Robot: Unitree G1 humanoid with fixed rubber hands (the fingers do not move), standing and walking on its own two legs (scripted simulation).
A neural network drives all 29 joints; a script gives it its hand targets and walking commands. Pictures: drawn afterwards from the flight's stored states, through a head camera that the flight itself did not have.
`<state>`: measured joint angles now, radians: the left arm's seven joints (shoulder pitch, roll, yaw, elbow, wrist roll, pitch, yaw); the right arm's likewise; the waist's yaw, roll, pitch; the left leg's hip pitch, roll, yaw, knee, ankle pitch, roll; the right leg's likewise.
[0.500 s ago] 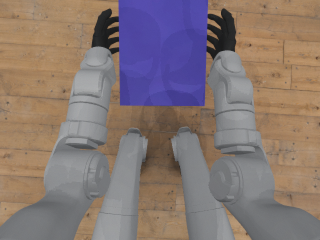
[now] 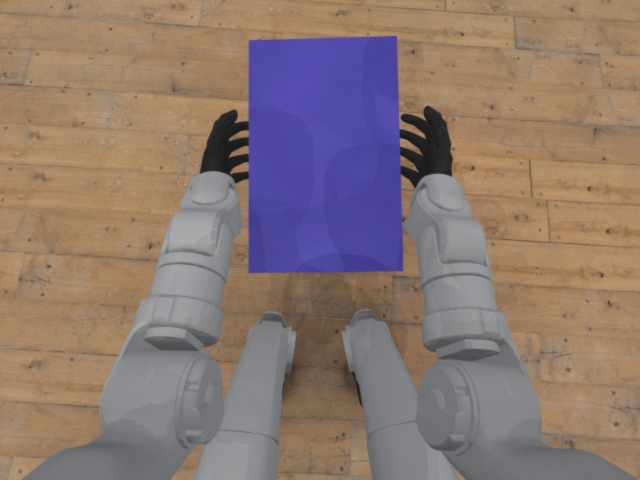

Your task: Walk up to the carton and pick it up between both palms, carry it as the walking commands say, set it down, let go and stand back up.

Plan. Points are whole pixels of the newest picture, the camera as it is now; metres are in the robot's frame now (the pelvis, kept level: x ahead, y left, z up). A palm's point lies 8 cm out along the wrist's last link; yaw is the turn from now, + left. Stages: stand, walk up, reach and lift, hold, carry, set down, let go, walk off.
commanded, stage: reach and lift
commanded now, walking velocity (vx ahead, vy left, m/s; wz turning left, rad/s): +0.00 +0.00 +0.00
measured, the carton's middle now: (325, 178) +0.47 -0.02 -0.11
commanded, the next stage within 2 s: none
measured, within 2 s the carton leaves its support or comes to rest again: neither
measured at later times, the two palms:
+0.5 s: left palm (201, 161) +0.43 +0.11 +0.04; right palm (465, 162) +0.42 -0.14 +0.05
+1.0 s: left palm (183, 145) +0.41 +0.10 +0.11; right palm (511, 130) +0.41 -0.15 +0.12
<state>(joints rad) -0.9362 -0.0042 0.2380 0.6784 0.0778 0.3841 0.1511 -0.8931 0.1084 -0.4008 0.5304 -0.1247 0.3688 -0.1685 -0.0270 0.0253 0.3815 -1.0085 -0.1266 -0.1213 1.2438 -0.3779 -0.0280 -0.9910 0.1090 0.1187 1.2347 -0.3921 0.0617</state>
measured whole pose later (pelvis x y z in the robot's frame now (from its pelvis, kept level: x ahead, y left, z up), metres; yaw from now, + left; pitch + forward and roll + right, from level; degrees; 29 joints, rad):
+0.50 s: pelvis +0.07 +0.00 +0.08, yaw +0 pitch +11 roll -1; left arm -0.58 -0.17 0.34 0.67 0.25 0.33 0.10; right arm -0.54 0.23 -0.45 0.55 -0.28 0.30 -0.09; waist -0.03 0.02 0.04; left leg -0.73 -0.10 -0.13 0.85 -0.31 0.00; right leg -0.72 0.08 0.15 0.84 -0.32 0.04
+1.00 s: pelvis +0.10 +0.00 +0.11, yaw +0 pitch +2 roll +0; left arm -0.37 -0.18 0.20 0.55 0.20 0.49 0.14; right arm -0.38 0.19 -0.29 0.48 -0.21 0.48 -0.10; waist -0.04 0.01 -0.02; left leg -0.36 -0.08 -0.15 0.59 -0.25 0.01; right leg -0.34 0.07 0.15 0.58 -0.26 0.02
